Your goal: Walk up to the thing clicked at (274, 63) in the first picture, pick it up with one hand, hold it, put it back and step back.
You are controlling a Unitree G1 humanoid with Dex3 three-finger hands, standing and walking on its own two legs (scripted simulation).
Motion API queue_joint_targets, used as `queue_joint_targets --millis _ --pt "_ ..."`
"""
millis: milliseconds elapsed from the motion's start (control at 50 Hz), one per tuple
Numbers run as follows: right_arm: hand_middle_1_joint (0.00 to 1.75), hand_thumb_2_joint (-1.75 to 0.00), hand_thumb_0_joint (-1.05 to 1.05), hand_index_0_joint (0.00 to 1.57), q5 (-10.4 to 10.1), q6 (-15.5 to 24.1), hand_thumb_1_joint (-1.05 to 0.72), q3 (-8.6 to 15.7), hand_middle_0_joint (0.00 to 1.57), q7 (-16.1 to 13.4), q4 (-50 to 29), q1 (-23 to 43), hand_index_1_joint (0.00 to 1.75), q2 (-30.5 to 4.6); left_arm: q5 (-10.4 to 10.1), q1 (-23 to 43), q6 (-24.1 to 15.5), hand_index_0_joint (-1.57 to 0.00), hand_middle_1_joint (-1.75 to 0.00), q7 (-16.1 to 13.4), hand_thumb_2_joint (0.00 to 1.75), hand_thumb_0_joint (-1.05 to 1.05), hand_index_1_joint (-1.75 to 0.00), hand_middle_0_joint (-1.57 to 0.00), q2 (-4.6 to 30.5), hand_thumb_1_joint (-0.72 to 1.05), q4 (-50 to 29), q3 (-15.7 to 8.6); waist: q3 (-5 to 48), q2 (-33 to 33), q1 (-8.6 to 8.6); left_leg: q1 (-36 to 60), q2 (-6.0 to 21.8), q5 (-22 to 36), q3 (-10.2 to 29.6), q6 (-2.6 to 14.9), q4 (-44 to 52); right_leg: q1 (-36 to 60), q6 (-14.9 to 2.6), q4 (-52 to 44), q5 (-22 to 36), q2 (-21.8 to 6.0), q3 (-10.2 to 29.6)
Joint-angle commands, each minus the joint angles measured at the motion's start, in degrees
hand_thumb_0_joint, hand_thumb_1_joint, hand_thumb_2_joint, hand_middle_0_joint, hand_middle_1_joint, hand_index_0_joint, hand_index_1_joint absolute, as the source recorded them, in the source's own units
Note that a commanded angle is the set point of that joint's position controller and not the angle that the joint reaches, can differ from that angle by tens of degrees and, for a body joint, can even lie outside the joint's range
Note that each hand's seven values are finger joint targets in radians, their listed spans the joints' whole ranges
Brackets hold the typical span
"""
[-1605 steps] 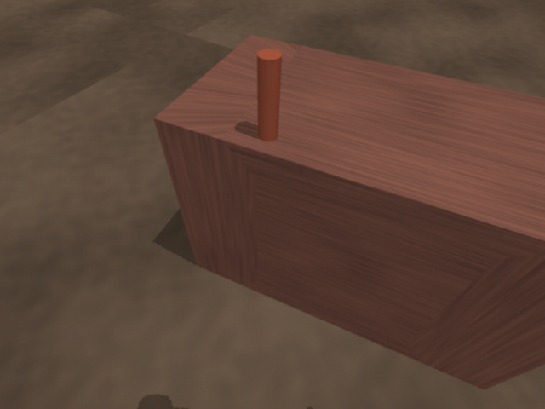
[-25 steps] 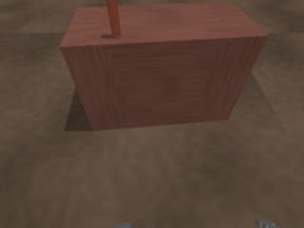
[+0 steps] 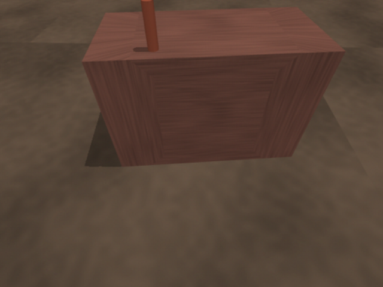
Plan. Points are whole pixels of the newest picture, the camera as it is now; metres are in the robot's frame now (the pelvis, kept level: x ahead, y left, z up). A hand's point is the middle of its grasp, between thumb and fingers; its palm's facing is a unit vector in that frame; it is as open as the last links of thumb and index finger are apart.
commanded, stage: step back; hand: left
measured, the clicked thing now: (150, 26) +1.05 +0.17 +0.09
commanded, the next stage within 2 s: stand in 0.30 s
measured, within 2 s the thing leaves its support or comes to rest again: neither
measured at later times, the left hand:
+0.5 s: hand out of the picture +0.13 +0.27 -0.14, palm faces +0.01 -0.94 -0.33, open 7.4 cm
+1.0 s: hand out of the picture +0.07 +0.26 -0.14, palm faces -0.03 -0.94 -0.34, open 7.4 cm
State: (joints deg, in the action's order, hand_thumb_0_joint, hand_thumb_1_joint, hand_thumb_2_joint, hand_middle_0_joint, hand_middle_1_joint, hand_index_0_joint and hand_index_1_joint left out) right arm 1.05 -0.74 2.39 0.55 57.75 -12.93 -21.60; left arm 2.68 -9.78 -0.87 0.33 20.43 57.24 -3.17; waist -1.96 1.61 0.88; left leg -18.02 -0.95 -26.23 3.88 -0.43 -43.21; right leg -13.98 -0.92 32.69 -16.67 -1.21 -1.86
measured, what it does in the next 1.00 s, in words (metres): stands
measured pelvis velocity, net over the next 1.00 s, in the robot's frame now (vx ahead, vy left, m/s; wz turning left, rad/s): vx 0.00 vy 0.01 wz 0.01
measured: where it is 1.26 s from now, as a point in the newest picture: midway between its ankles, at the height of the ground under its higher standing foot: outside the picture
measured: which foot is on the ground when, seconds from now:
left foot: down 0.00-1.00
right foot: down 0.00-1.00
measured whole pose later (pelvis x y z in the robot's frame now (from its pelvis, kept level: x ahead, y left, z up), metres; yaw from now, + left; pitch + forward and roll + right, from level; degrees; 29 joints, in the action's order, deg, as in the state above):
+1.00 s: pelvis +0.00 +0.01 +0.02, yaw +0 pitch -3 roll +0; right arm 0.7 0.4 0.4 1.1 65.3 -6.3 -20.0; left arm 1.0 -6.8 -0.6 0.5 20.1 65.7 0.1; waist -3.7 0.2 -0.1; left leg -6.7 0.4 -8.5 1.0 -0.8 -18.2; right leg -6.1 1.3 18.7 -9.5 -1.9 -1.1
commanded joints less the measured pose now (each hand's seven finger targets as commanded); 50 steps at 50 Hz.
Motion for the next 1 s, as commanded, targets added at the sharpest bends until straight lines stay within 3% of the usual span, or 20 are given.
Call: queue_joint_targets --millis 0,40,60,80,100,120,140,160,200,220,260,280,340,440,500,580,820,840,880,980 --pt "0.30 -0.90 0.00 0.20 0.0 2.1 -0.90 2.2 0.20 -0.5 -2.1 0.7 0.30 -9.3 -0.5 6.4 -2.0 -0.20 -0.30 -0.9 0.90 0.00 -0.30 -0.20 15.1 0.90 -4.7 -3.4 -1.1 -9.9 0.15 -2.2 2.1 2.3 -0.5 0.45 4.9 0.2 -8.11 -14.5 -2.4 -13.7 13.8" --pt "0.30 -0.90 0.00 0.20 0.3 2.6 -0.90 2.1 0.20 -0.7 -1.0 -1.8 0.30 -8.6 -0.9 8.5 -1.5 -0.20 -0.30 -0.5 0.90 0.00 -0.30 -0.20 15.5 0.90 -4.8 -3.2 1.1 -10.9 -1.64 5.3 1.1 7.8 -3.8 0.46 15.3 -0.8 -6.50 -9.1 6.4 -12.4 10.0" --pt "0.30 -0.90 0.00 0.20 0.5 3.0 -0.90 2.2 0.20 -1.1 -0.3 -2.6 0.30 -8.5 -1.3 8.5 -1.2 -0.20 -0.30 -0.4 0.90 0.00 -0.30 -0.20 14.0 0.90 -4.9 -2.8 2.1 -9.4 -2.19 7.8 1.4 14.0 -2.7 0.62 21.1 0.3 -4.79 -5.4 12.9 -10.8 7.5" --pt "0.30 -0.90 0.00 0.20 0.9 3.3 -0.90 2.8 0.20 -1.4 -0.4 -1.8 0.30 -10.2 -1.7 7.9 -1.0 -0.20 -0.30 -0.5 0.90 0.00 -0.30 -0.20 12.2 0.90 -5.0 -2.2 3.6 -5.4 -1.67 9.3 5.0 24.1 2.5 1.79 21.9 0.8 -2.38 -0.6 16.9 -7.9 4.5" --pt "0.30 -0.90 0.00 0.20 1.2 3.7 -0.90 3.1 0.20 -1.6 -1.0 0.1 0.30 -12.7 -2.3 6.8 -0.9 -0.20 -0.30 -0.5 0.90 0.00 -0.30 -0.20 10.5 0.90 -5.2 -1.7 5.6 0.5 -0.36 10.2 11.5 32.0 10.7 4.34 22.8 -0.3 -0.10 3.7 13.3 -3.8 1.5" --pt "0.30 -0.90 0.00 0.20 0.5 3.7 -0.90 2.8 0.20 -1.5 -1.6 4.3 0.30 -13.9 -2.9 6.2 -0.5 -0.20 -0.30 -0.5 0.90 0.00 -0.30 -0.20 10.7 0.90 -3.7 -1.7 4.8 1.5 1.55 7.3 14.0 30.3 12.9 7.56 21.4 0.8 0.63 0.7 1.8 -1.3 0.8" --pt "0.30 -0.90 0.00 0.20 0.3 3.5 -0.90 2.7 0.20 -1.3 -1.9 6.6 0.30 -14.5 -2.7 5.7 -0.6 -0.20 -0.30 -0.8 0.90 0.00 -0.30 -0.20 11.4 0.90 -2.7 -1.6 4.6 2.6 1.66 4.6 13.9 29.3 11.6 8.40 20.0 4.7 0.15 -3.1 -1.3 -2.0 1.9" --pt "0.30 -0.90 0.00 0.20 0.0 3.3 -0.90 2.1 0.20 -1.1 -1.4 7.4 0.30 -12.3 -2.4 5.4 -1.2 -0.20 -0.30 -0.9 0.90 0.00 -0.30 -0.20 11.8 0.90 -2.0 -1.6 5.7 0.7 2.16 4.6 11.7 34.2 7.8 6.21 18.0 8.4 -0.21 -6.7 5.1 -3.6 2.6" --pt "0.30 -0.90 0.00 0.20 -0.3 3.1 -0.90 1.8 0.20 -1.6 -1.4 6.2 0.30 -10.9 -2.2 4.6 -1.6 -0.20 -0.30 -1.2 0.90 0.00 -0.30 -0.20 13.5 0.90 -1.5 -2.0 9.1 0.2 0.86 7.0 6.7 41.3 0.7 2.89 13.1 11.8 -1.42 -4.9 23.5 -6.1 3.9" --pt "0.30 -0.90 0.00 0.20 -0.3 3.0 -0.90 1.9 0.20 -1.8 -0.9 4.6 0.30 -10.5 -2.4 5.2 -1.6 -0.20 -0.30 -1.3 0.90 0.00 -0.30 -0.20 13.9 0.90 -1.7 -2.2 9.6 1.2 0.19 6.5 6.0 42.5 0.0 2.17 12.8 12.6 -1.91 -3.1 26.2 -6.6 3.9" --pt "0.30 -0.90 0.00 0.20 -0.4 2.8 -0.90 2.1 0.20 -2.0 0.3 4.6 0.30 -10.5 -2.5 6.9 -1.1 -0.20 -0.30 -1.5 0.90 0.00 -0.30 -0.20 13.1 0.90 -1.7 -1.9 9.8 2.1 -0.33 8.2 6.6 43.8 0.6 2.25 13.9 11.3 -2.04 -2.3 24.6 -6.5 2.7" --pt "0.30 -0.90 0.00 0.20 -0.4 3.2 -0.90 1.5 0.20 -1.8 -0.1 6.3 0.30 -12.0 -3.2 4.7 -0.8 -0.20 -0.30 -1.3 0.90 0.00 -0.30 -0.20 10.0 0.90 0.1 -0.4 8.6 2.4 0.34 11.2 8.2 45.2 2.8 2.68 16.8 9.5 -1.09 -4.6 26.5 -5.8 4.3" --pt "0.30 -0.90 0.00 0.20 -0.7 3.2 -0.90 1.2 0.20 -1.6 0.0 8.4 0.30 -11.2 -2.9 6.2 -0.7 -0.20 -0.30 -1.2 0.90 0.00 -0.30 -0.20 10.9 0.90 0.7 0.0 6.9 1.0 -0.02 11.2 8.7 41.8 3.5 2.61 18.7 10.1 -0.08 -7.8 22.8 -5.5 3.8" --pt "0.30 -0.90 0.00 0.20 -0.8 2.7 -0.90 1.0 0.20 -1.6 0.4 10.3 0.30 -10.6 -2.4 7.7 -0.7 -0.20 -0.30 -1.1 0.90 0.00 -0.30 -0.20 11.1 0.90 1.9 0.2 6.4 -0.7 -0.62 13.5 8.7 39.3 2.3 2.01 21.7 10.9 0.14 -10.9 22.9 -5.8 3.8" --pt "0.30 -0.90 0.00 0.20 -0.7 2.7 -0.90 0.8 0.20 -1.3 0.6 11.6 0.30 -10.5 -2.3 8.0 -0.9 -0.20 -0.30 -0.9 0.90 0.00 -0.30 -0.20 11.0 0.90 2.6 0.4 4.3 -0.5 -0.62 12.3 8.2 33.1 2.1 1.78 24.0 10.8 0.58 -13.5 18.7 -5.8 4.1" --pt "0.30 -0.90 0.00 0.20 -0.7 2.9 -0.90 0.8 0.20 -1.0 0.9 12.4 0.30 -10.5 -2.3 7.8 -1.4 -0.20 -0.30 -0.9 0.90 0.00 -0.30 -0.20 11.2 0.90 3.3 0.5 6.4 -1.0 -0.69 14.8 8.6 35.2 1.6 1.73 24.4 12.1 0.61 -14.3 21.7 -6.6 4.3" --pt "0.30 -0.90 0.00 0.20 -0.6 2.5 -0.90 0.4 0.20 -0.4 3.0 12.3 0.30 -10.3 -1.9 7.1 -1.3 -0.20 -0.30 -0.5 0.90 0.00 -0.30 -0.20 11.9 0.90 4.3 0.7 1.6 -1.6 -0.75 11.8 7.4 17.1 1.9 0.90 28.7 7.0 0.52 -19.0 5.9 -6.5 5.6" --pt "0.30 -0.90 0.00 0.20 -0.6 2.5 -0.90 0.4 0.20 -0.3 2.9 12.4 0.30 -10.3 -1.9 7.2 -1.4 -0.20 -0.30 -0.5 0.90 0.00 -0.30 -0.20 11.9 0.90 4.3 0.7 2.3 -1.1 -0.80 11.8 7.7 17.9 2.0 1.21 28.4 8.0 0.38 -18.5 6.9 -6.6 5.4" --pt "0.30 -0.90 0.00 0.20 -0.5 2.4 -0.90 0.3 0.20 -0.3 3.3 11.5 0.30 -10.2 -1.9 6.9 -1.3 -0.20 -0.30 -0.5 0.90 0.00 -0.30 -0.20 12.0 0.90 4.5 0.7 0.9 -2.0 -0.91 10.7 7.5 14.8 2.2 1.08 29.0 6.6 0.40 -19.0 3.6 -6.4 5.7" --pt "0.30 -0.90 0.00 0.20 -0.3 2.5 -0.90 0.4 0.20 -0.3 4.0 10.3 0.30 -10.5 -2.1 6.2 -1.3 -0.20 -0.30 -0.4 0.90 0.00 -0.30 -0.20 12.4 0.90 4.4 0.7 1.9 -1.6 -0.70 10.2 7.7 15.7 2.5 1.15 29.0 7.0 0.05 -18.5 3.2 -6.4 6.2"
